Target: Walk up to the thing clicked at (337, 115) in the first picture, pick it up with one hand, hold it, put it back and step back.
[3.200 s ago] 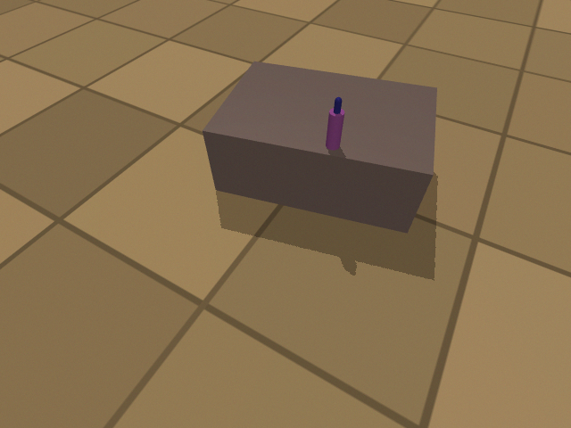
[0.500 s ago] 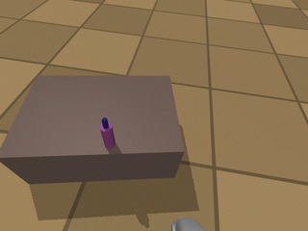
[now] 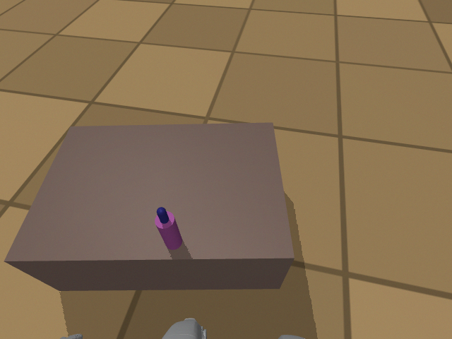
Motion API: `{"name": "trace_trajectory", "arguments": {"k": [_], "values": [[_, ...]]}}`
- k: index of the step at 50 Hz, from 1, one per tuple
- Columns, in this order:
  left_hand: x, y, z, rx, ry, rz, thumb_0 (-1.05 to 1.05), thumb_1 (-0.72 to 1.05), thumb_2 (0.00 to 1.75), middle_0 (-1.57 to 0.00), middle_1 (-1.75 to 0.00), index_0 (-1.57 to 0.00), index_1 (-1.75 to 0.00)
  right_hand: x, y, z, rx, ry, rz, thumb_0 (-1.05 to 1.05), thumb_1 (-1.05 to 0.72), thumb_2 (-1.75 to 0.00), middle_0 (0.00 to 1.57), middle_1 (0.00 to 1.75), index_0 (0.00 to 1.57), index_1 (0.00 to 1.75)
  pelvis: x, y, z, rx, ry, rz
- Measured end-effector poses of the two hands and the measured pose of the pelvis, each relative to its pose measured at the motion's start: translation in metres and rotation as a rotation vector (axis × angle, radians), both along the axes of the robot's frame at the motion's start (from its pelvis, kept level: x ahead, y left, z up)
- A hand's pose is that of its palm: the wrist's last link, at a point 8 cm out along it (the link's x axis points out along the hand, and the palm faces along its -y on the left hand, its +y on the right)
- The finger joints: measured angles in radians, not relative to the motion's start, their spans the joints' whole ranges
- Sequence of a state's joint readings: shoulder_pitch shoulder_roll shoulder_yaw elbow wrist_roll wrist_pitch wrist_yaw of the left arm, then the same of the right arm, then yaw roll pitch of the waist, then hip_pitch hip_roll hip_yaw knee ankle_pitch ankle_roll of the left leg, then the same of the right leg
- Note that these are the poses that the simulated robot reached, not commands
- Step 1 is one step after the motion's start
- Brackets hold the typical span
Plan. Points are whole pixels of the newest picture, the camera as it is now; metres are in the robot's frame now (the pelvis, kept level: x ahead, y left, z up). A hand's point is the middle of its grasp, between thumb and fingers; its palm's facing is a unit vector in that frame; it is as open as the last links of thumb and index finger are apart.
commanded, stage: walk up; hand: left
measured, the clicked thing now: (167, 227) +0.45 +0.21 -0.29
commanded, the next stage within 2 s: stand in 1.26 s
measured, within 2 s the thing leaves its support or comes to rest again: neither
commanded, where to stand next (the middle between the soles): +0.07 +0.00 m, yaw +0 degrees
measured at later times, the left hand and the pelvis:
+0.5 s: hand out of the picture +0.09 +0.27 -0.14, palm faces -0.01 -0.94 -0.35, open 7.4 cm; pelvis +0.03 +0.01 +0.02, yaw +0 degrees
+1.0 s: hand out of the picture +0.12 +0.26 -0.13, palm faces -0.03 -0.95 -0.32, open 7.4 cm; pelvis +0.04 +0.01 +0.03, yaw +0 degrees
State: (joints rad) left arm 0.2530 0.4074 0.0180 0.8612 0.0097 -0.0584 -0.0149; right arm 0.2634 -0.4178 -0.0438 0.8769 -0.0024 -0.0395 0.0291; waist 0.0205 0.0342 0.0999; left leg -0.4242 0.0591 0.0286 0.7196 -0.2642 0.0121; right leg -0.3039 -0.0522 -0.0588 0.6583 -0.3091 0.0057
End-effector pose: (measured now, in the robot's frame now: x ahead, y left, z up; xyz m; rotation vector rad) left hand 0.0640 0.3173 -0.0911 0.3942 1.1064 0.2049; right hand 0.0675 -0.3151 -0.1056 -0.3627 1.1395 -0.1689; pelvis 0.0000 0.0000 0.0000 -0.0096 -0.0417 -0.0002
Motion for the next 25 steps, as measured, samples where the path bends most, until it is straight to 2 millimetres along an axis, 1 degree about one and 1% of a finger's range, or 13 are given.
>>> {"name": "trace_trajectory", "arguments": {"k": [2,4,9,13,18,22,25], "values": [[0.005,0.007,-0.013,-0.009,0.02,0.017,0.0,0.9,0.89,-0.21,-0.3,-0.2,-0.3,0.011,0.005,-0.003,-0.023,-0.009,-0.002,0.0,-0.91,-0.9,0.2,0.3,0.2,0.3,0.006,0.007,-0.007,0.001,-0.002,0.005],[0.009,0.01,-0.023,-0.024,0.04,0.041,0.0,0.9,0.89,-0.21,-0.3,-0.2,-0.3,0.02,0.012,-0.002,-0.03,-0.009,-0.002,0.0,-0.91,-0.9,0.2,0.3,0.2,0.3,0.01,0.012,-0.009,0.006,-0.002,0.002],[0.014,0.007,-0.034,-0.051,0.08,0.057,0.0,0.9,0.89,-0.21,-0.3,-0.2,-0.3,0.044,0.024,0.002,-0.023,-0.023,0.006,0.0,-0.91,-0.9,0.2,0.3,0.2,0.3,0.017,0.013,-0.007,-0.008,0.003,0.001],[0.011,0.001,-0.033,-0.07,0.114,0.059,0.0,0.9,0.89,-0.21,-0.3,-0.2,-0.3,0.062,0.032,0.006,0.0,-0.039,0.006,0.0,-0.91,-0.9,0.2,0.3,0.2,0.3,0.022,0.013,0.0,-0.012,0.004,0.0],[0.012,-0.003,-0.026,-0.075,0.132,0.069,0.0,0.9,0.89,-0.21,-0.3,-0.2,-0.3,0.079,0.038,0.009,0.025,-0.044,0.018,0.0,-0.91,-0.9,0.2,0.3,0.21,0.3,0.027,0.012,0.008,-0.013,0.003,0.001],[0.016,-0.004,-0.018,-0.068,0.132,0.079,0.0,0.9,0.89,-0.21,-0.3,-0.2,-0.3,0.086,0.037,0.011,0.037,-0.047,0.013,0.0,-0.91,-0.9,0.2,0.3,0.21,0.3,0.028,0.01,0.013,-0.008,-0.001,0.002],[0.021,-0.004,-0.013,-0.061,0.126,0.083,0.0,0.9,0.89,-0.21,-0.3,-0.2,-0.3,0.087,0.035,0.013,0.042,-0.042,0.003,0.0,-0.91,-0.9,0.2,0.3,0.21,0.3,0.028,0.009,0.016,-0.005,-0.005,0.003]]}}
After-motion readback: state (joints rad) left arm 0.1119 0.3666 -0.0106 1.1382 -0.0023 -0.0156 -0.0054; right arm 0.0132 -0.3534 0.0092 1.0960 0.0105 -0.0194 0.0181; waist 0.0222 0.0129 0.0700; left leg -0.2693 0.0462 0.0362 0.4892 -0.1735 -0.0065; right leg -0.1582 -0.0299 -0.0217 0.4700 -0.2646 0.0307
